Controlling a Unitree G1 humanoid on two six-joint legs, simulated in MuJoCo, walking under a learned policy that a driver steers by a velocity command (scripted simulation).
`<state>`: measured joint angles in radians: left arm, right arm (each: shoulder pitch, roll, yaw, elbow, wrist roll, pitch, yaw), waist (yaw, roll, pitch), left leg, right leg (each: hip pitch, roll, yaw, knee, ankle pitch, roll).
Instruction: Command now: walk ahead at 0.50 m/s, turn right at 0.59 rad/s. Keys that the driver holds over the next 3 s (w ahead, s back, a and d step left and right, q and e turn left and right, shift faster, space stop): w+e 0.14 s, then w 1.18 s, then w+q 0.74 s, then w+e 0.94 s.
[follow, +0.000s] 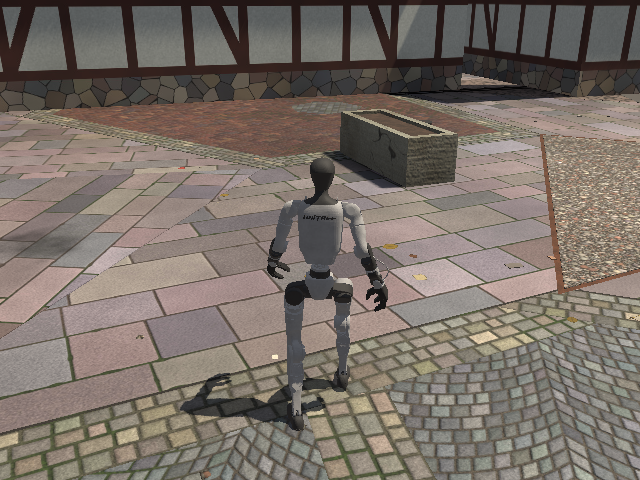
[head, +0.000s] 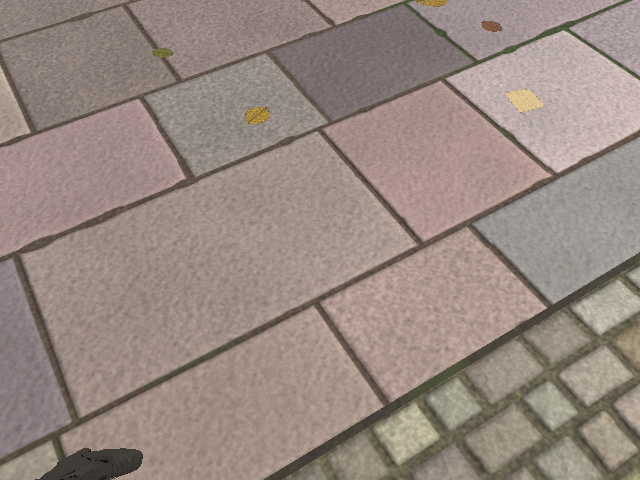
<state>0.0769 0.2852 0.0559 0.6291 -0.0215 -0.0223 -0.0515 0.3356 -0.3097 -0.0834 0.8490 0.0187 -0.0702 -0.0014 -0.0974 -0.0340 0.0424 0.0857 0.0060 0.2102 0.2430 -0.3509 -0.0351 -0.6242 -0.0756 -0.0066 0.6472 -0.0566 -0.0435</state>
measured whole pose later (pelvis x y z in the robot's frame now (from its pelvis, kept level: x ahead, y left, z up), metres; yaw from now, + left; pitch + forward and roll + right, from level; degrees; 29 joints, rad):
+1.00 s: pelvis +0.57 -0.05 +0.01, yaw -11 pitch +2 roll +2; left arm 0.08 0.26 0.04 0.70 -0.01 -0.07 -0.03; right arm 0.37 -0.29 -0.04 0.86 0.02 -0.07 0.01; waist -0.09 -0.04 0.02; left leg 0.02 -0.06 0.03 0.22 -0.27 0.04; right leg -0.62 -0.08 0.03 0.57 0.05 0.00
